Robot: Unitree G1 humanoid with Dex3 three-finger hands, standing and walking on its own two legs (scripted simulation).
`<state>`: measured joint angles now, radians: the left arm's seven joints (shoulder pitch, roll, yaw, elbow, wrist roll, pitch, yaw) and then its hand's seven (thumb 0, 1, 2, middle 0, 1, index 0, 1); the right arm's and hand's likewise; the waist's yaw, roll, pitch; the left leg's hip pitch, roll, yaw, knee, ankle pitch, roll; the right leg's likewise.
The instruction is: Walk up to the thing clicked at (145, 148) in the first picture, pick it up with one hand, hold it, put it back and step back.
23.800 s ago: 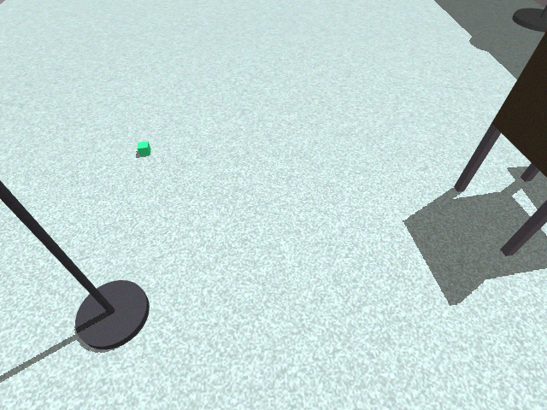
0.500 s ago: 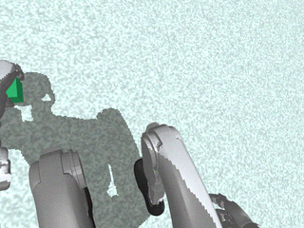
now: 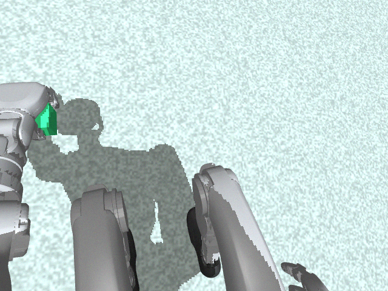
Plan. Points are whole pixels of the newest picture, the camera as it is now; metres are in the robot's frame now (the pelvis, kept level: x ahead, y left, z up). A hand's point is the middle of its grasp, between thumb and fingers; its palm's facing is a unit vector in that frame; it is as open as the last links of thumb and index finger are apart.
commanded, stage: lift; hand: left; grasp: from above
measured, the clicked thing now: (38, 120) +0.48 +0.27 -0.17
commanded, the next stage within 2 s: hold in 1.38 s
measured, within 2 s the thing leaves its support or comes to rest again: neither
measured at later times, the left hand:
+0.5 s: hand out of the picture +0.40 +0.28 +0.04, palm faces -0.44 -0.06 -0.90, open 8.4 cm
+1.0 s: hand out of the picture +0.35 +0.27 +0.22, palm faces -0.45 -0.08 -0.89, open 8.4 cm
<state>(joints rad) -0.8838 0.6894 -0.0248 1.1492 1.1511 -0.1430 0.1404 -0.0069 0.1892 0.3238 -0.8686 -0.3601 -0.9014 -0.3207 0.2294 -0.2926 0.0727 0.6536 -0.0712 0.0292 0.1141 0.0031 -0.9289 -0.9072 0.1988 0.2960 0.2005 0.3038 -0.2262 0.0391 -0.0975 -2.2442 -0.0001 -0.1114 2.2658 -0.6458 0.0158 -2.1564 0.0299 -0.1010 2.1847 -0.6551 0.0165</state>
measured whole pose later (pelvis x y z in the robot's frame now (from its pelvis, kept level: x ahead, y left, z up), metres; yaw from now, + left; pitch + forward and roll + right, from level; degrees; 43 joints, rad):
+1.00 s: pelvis +0.04 +0.01 +0.30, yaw +6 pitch +17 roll -3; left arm -0.35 0.47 -0.16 0.80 1.03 -0.10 0.10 -0.01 0.19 0.32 -0.86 -0.37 -0.90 -0.32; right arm 0.24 -0.24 -0.02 0.72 0.04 0.00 -0.05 0.01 -0.91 -0.90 0.20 0.30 0.20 0.30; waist -0.08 0.04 -0.16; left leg -1.04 0.02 -0.02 1.23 -0.48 0.02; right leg -1.00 0.03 -0.01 1.17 -0.47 0.02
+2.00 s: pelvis +0.08 +0.01 +0.38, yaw +5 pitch +6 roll -1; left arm -0.24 0.44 -0.20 0.64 1.01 -0.10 -0.02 -0.01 0.20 0.31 -0.85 -0.38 -0.89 -0.33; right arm 0.23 -0.25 -0.03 0.68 0.06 0.05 -0.06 0.01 -0.91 -0.90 0.20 0.30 0.20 0.30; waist -0.02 0.05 -0.07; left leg -0.48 0.00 0.02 0.71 -0.33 0.02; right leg -0.47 0.01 0.04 0.68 -0.33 0.01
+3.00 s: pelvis +0.08 +0.00 +0.40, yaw +5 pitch +1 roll +0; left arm -0.18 0.43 -0.23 0.53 0.98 -0.08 -0.07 -0.01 0.22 0.30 -0.84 -0.39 -0.87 -0.35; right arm 0.17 -0.25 -0.01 0.67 0.07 0.07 -0.08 0.01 -0.91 -0.90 0.20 0.30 0.20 0.30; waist 0.00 0.06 -0.01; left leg -0.30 0.00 0.02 0.53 -0.25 0.01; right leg -0.30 0.01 0.04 0.53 -0.26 0.00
